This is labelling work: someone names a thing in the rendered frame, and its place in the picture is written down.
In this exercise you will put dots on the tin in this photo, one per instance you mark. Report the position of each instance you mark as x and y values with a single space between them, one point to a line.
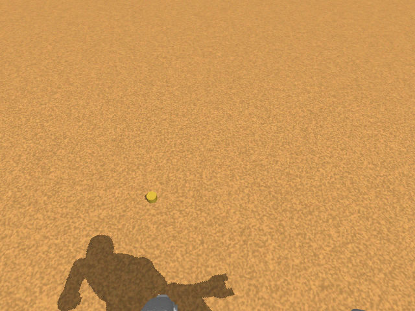
151 197

